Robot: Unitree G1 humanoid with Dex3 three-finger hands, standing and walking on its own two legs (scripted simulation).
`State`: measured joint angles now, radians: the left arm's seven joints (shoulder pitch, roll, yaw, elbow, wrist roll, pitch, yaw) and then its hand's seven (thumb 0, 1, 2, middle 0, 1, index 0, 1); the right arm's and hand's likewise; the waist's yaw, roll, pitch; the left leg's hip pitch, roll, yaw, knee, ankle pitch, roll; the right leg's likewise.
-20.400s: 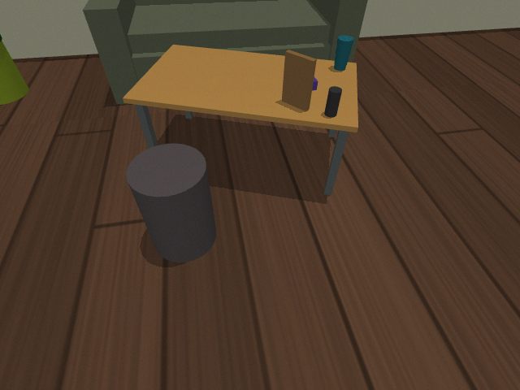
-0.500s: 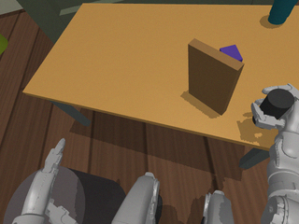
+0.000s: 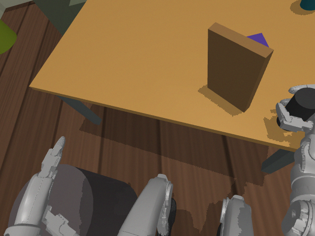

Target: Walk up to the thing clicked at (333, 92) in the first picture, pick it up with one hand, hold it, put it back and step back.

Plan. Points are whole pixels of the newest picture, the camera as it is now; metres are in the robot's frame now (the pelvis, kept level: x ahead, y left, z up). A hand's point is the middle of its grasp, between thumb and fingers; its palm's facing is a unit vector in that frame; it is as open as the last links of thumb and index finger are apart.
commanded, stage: lower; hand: right
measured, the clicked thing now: (297, 111) +0.48 -0.22 -0.05
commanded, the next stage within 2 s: loosen in 0.12 s
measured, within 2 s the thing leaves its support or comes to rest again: neither
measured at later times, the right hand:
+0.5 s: hand (294, 112) +0.47 -0.21 -0.05, palm faces +0.23 +0.97 +0.00, open 7.6 cm
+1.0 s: hand (296, 111) +0.48 -0.22 -0.05, palm faces +0.24 +0.97 -0.01, open 13.8 cm
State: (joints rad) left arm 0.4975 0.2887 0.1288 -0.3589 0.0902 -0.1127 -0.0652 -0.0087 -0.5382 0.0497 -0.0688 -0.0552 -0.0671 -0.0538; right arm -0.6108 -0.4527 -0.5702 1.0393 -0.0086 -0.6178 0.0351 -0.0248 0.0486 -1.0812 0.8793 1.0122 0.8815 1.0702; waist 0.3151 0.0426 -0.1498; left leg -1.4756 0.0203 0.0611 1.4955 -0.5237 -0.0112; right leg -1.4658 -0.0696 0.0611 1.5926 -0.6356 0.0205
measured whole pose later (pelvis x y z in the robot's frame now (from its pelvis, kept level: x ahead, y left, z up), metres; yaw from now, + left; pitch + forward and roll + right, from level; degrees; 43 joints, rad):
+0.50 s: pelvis -0.01 +0.00 -0.01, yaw +0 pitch +29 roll +4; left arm 0.51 0.30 0.16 -0.40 0.08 -0.12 -0.07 -0.01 -0.52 0.03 -0.08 -0.06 -0.08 -0.05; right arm -0.62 -0.47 -0.57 1.03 -0.01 -0.62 0.04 -0.03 0.06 -0.83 0.93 0.90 0.94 0.94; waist 0.32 0.04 -0.16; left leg -1.52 0.03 0.06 1.54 -0.53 -0.02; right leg -1.52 -0.06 0.06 1.64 -0.64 0.02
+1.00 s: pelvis -0.01 +0.00 -0.01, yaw +0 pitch +29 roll +4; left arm 0.51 0.32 0.16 -0.42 0.07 -0.12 -0.07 -0.01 -0.52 0.04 -0.08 -0.06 -0.07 -0.05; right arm -0.60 -0.47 -0.59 0.98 -0.01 -0.58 0.04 -0.01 0.34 -0.35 0.45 0.43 0.46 0.42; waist 0.33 0.05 -0.15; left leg -1.51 0.02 0.06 1.53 -0.53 -0.01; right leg -1.50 -0.07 0.07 1.63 -0.64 0.02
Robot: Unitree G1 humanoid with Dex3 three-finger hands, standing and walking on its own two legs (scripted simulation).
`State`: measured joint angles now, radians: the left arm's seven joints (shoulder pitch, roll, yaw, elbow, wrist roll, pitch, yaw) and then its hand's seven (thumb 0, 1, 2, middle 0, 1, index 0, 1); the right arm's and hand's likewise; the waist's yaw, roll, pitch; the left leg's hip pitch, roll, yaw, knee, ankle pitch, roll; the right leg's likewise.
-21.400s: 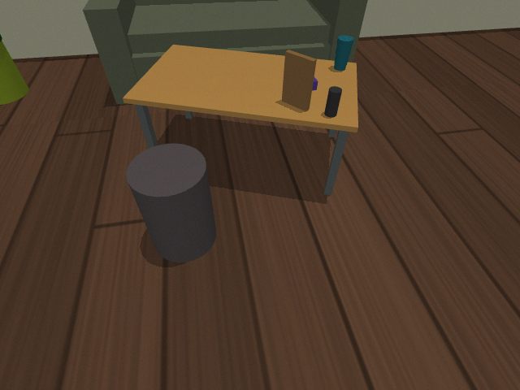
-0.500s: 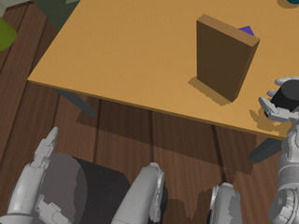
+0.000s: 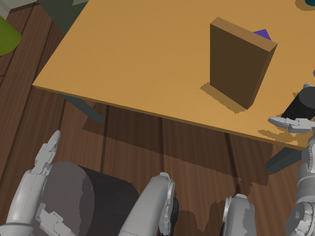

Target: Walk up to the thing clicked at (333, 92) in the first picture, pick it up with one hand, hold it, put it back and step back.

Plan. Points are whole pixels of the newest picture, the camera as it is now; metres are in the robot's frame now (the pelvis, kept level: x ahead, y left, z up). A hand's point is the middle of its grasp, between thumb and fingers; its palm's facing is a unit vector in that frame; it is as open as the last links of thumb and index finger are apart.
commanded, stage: withdraw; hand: right
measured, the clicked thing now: (301, 110) +0.48 -0.22 -0.05
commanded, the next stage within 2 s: rise in 0.18 s
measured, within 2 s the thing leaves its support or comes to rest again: neither
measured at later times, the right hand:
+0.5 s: hand out of the picture +0.47 -0.33 +0.10, palm faces +0.36 +0.91 -0.23, open 16.9 cm
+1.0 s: hand out of the picture +0.35 -0.27 +0.11, palm faces +0.26 +0.92 -0.30, open 17.1 cm
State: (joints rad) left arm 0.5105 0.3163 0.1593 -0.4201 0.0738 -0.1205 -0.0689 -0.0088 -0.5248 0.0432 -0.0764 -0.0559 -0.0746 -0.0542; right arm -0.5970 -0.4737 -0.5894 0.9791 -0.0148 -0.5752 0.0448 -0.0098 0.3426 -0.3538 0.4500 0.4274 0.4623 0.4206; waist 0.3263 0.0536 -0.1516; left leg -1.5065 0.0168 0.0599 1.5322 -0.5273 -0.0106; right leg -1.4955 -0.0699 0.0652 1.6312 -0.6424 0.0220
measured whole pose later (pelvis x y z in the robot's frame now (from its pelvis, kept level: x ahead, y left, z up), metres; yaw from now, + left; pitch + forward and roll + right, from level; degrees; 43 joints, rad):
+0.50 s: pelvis +0.03 -0.01 +0.10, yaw -1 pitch +21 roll +4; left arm 0.50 0.29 0.06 -0.09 0.02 0.01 -0.01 -0.01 -0.41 0.11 -0.06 -0.05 -0.05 -0.06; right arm -0.63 -0.61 -0.51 1.05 -0.06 -0.20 0.02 -0.01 0.42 -0.09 0.07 0.07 0.08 0.06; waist 0.18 0.01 -0.14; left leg -1.07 0.01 0.04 1.13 -0.42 -0.02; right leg -1.06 -0.07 0.03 1.23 -0.54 0.01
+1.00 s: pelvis +0.07 -0.01 +0.16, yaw -2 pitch +10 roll +2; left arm 0.37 0.23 -0.06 0.22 -0.06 0.10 0.05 0.01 0.65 0.75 -0.18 -0.25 -0.18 -0.25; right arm -0.08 -0.35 -0.18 0.57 0.03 0.02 -0.08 -0.01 0.47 -0.10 0.07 0.07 0.07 0.06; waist 0.03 0.01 -0.09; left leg -0.59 0.03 0.04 0.79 -0.36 -0.02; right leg -0.58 -0.05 0.00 0.85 -0.44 0.01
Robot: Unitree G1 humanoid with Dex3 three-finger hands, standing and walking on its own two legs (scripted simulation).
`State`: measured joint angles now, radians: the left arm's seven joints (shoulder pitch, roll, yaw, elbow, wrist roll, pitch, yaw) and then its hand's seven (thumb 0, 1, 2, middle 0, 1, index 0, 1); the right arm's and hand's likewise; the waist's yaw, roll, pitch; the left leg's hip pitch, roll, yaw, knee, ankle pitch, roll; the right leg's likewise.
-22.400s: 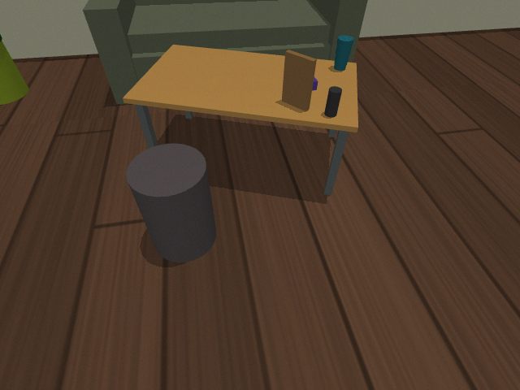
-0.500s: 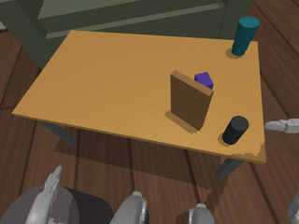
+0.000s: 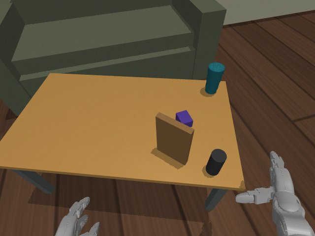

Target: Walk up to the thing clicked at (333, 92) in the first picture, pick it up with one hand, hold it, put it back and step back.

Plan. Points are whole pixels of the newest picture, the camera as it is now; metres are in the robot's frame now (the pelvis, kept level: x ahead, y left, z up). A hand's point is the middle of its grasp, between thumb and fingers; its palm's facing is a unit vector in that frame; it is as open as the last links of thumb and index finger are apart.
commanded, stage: home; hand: right
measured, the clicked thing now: (215, 162) +0.42 -0.20 -0.21
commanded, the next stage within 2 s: none
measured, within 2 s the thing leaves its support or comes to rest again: neither
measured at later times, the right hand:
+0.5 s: hand out of the picture +0.16 -0.16 -0.07, palm faces +0.14 +0.95 -0.26, open 17.5 cm
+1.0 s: hand out of the picture +0.08 -0.23 -0.11, palm faces -0.03 +0.92 -0.39, open 17.4 cm
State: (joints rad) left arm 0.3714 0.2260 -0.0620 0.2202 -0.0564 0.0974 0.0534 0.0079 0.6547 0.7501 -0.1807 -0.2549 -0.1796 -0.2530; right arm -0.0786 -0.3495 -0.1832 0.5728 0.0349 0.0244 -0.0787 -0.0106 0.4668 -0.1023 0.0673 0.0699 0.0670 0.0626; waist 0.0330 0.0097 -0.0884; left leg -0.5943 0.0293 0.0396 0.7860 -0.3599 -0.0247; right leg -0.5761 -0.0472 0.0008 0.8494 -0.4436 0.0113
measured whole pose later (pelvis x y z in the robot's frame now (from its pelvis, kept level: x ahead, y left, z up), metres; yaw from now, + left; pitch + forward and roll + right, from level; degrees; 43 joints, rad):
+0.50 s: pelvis -0.01 +0.02 +0.00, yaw -1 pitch +5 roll +1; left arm 0.25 0.20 -0.02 0.51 -0.04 0.00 0.14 0.01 0.90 0.89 -0.20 -0.30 -0.20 -0.30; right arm 0.40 -0.20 0.01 0.16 0.03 0.14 -0.13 -0.01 0.55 -0.05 0.06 0.05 0.06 0.05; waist 0.02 -0.02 -0.05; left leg -0.52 0.02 0.06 0.82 -0.38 0.00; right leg -0.49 -0.06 0.02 0.85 -0.44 0.04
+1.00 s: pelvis +0.00 +0.02 +0.02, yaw -1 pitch +0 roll +0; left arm 0.23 0.32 0.00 0.85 0.04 0.02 0.01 0.01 0.90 0.90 -0.21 -0.30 -0.21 -0.30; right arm 0.28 -0.33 -0.01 0.80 -0.05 0.00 -0.02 -0.01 0.53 -0.06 0.06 0.06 0.06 0.05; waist 0.01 -0.03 0.00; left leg -0.32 0.03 0.05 0.65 -0.32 0.00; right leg -0.28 -0.04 0.00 0.65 -0.36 0.03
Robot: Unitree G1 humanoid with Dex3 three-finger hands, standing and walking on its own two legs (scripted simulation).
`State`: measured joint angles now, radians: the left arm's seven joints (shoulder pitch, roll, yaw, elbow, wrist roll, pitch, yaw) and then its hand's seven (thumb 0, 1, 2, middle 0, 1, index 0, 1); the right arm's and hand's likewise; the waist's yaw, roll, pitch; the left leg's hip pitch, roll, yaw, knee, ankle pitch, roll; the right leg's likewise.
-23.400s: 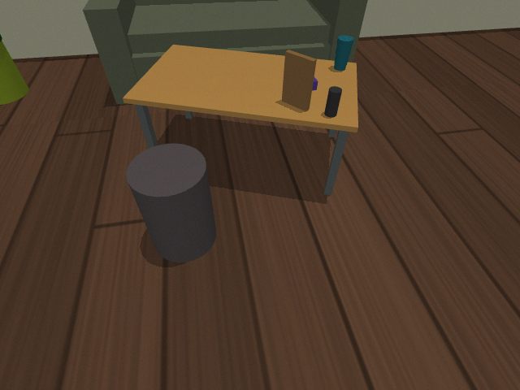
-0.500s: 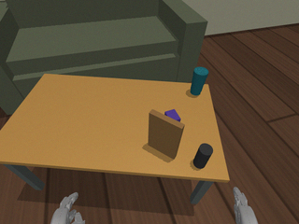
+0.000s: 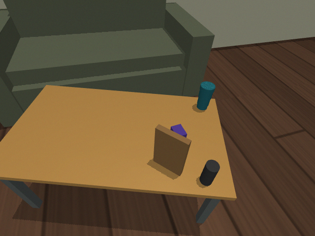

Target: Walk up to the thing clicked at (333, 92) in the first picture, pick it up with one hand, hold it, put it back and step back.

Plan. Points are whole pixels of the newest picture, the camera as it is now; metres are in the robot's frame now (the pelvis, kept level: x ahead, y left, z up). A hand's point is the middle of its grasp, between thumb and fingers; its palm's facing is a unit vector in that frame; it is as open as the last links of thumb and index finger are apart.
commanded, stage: home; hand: right
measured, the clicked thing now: (209, 173) +0.43 -0.21 -0.23
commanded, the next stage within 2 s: stand in 1.34 s
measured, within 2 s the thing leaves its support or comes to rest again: neither
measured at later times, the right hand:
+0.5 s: hand out of the picture +0.06 -0.24 -0.12, palm faces -0.01 +0.92 -0.39, open 17.3 cm
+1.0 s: hand out of the picture +0.05 -0.24 -0.13, palm faces -0.03 +0.93 -0.37, open 17.3 cm
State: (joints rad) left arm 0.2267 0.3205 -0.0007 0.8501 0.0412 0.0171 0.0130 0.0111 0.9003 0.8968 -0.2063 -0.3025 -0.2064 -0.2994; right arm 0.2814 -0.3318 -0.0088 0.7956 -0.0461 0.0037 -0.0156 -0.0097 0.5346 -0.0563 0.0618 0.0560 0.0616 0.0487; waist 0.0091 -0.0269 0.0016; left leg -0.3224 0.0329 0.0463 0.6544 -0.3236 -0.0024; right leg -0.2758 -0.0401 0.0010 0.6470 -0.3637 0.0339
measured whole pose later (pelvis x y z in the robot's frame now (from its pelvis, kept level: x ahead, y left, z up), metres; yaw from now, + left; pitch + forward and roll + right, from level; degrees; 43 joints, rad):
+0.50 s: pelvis -0.01 +0.01 +0.02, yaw +0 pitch -4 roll +0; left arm 0.16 0.34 -0.01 1.10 0.03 0.03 0.01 0.01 0.90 0.90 -0.21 -0.30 -0.21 -0.30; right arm 0.15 -0.33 0.01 1.11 -0.02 -0.01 -0.02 0.00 0.50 -0.07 0.07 0.06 0.07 0.05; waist 0.01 -0.04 0.03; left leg -0.14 0.01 0.06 0.39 -0.19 0.01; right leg -0.09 -0.05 0.01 0.36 -0.21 0.05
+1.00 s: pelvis -0.01 +0.01 +0.02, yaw +0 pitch -3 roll +0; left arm 0.17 0.34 -0.01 1.14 0.02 0.01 0.00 0.01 0.90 0.90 -0.21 -0.30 -0.20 -0.30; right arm 0.14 -0.34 0.01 1.14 -0.01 0.01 -0.01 0.00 0.51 -0.07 0.06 0.06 0.06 0.05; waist 0.00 -0.02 0.05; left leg -0.16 0.01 0.05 0.37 -0.16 0.01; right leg -0.10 -0.05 -0.01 0.34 -0.19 0.05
